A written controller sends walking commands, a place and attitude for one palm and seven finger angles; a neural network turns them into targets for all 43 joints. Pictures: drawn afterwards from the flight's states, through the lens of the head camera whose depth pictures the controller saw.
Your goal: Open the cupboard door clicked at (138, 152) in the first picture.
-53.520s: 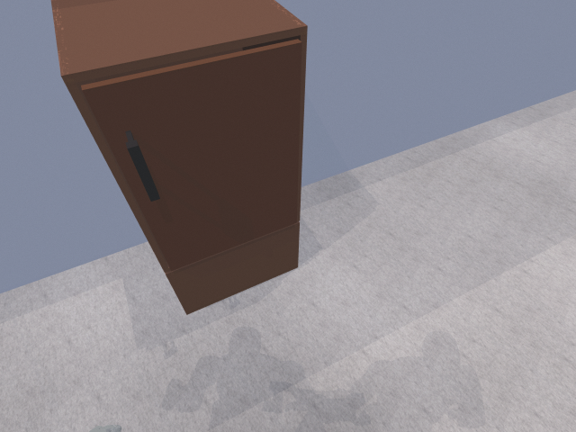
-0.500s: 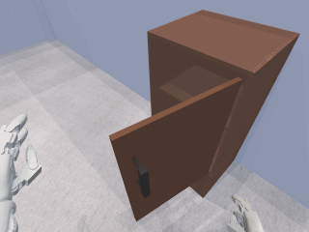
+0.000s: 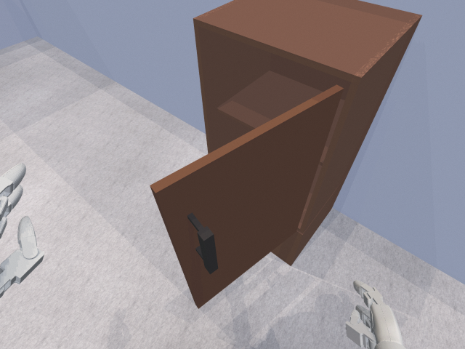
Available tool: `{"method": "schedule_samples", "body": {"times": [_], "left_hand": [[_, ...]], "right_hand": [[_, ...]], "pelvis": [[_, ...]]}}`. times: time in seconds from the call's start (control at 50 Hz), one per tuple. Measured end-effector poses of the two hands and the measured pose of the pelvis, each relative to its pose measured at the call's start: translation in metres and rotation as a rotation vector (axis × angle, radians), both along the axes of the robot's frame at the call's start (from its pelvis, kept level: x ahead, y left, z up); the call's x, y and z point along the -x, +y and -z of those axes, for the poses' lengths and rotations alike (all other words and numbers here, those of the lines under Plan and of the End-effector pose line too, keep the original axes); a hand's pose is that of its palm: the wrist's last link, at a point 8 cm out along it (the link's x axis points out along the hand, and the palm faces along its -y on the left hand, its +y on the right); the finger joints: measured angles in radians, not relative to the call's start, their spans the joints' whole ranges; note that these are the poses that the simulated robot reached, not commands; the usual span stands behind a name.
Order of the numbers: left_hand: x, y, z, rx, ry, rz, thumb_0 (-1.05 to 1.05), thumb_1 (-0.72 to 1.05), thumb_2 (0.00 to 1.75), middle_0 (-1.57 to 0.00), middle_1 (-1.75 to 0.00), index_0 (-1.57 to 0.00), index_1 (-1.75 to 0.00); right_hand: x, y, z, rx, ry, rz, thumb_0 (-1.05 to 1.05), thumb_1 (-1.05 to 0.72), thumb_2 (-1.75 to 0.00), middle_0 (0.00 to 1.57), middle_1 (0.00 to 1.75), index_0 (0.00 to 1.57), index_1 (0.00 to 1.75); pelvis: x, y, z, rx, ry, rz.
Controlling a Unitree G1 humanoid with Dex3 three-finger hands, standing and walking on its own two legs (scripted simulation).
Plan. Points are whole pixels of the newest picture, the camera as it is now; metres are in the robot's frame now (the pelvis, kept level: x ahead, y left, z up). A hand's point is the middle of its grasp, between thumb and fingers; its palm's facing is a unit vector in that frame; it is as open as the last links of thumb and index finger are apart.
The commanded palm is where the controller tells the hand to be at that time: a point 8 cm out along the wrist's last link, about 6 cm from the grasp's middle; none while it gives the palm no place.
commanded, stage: step back with the hand held close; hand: left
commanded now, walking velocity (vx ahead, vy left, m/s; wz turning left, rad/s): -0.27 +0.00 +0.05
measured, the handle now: (202, 244) +0.30 +0.08 -0.02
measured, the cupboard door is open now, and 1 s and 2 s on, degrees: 78 78 78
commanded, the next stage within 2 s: stop stepping back and stand still in 0.92 s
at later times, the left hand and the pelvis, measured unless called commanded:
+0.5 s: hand out of the picture +0.12 +0.28 +0.16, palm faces +0.50 -0.69 -0.52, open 7.4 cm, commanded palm +0.05 +0.31 +0.18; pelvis -0.07 +0.00 -0.02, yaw +4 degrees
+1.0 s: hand out of the picture +0.05 +0.26 +0.17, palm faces +0.46 -0.79 -0.41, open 7.4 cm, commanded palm -0.02 +0.29 +0.18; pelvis -0.16 -0.01 -0.01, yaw -1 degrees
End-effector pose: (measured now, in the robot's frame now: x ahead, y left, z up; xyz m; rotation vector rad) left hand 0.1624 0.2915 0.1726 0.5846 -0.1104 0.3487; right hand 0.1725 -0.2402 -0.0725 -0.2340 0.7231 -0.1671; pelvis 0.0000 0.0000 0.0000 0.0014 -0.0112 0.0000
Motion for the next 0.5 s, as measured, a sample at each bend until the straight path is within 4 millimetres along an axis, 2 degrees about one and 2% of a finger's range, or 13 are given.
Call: {"method": "schedule_samples", "body": {"times": [0.12, 0.38, 0.5], "left_hand": [[0.024, 0.008, -0.006, -0.034, -0.057, -0.020, 0.01, 0.88, 0.89, -0.21, -0.30, -0.22, -0.30], [0.070, 0.011, 0.000, -0.033, -0.144, -0.036, 0.01, 0.88, 0.89, -0.21, -0.30, -0.22, -0.30], [0.091, 0.016, -0.009, -0.104, -0.181, -0.067, 0.01, 0.88, 0.89, -0.21, -0.30, -0.22, -0.30]], "right_hand": [[0.026, 0.000, 0.002, 0.009, 0.004, 0.011, 0.01, -0.90, -0.90, 0.20, 0.30, 0.20, 0.30], [0.077, 0.010, 0.014, 0.023, 0.022, -0.024, 0.01, -0.90, -0.90, 0.20, 0.30, 0.21, 0.30], [0.087, 0.014, 0.021, 0.007, 0.025, -0.048, 0.01, -0.90, -0.90, 0.20, 0.30, 0.21, 0.30]], "pelvis": [[0.021, 0.002, 0.004, -0.006, -0.007, -0.002], [0.062, 0.006, 0.014, 0.015, -0.009, -0.030], [0.071, 0.000, 0.018, 0.015, -0.006, -0.067]]}}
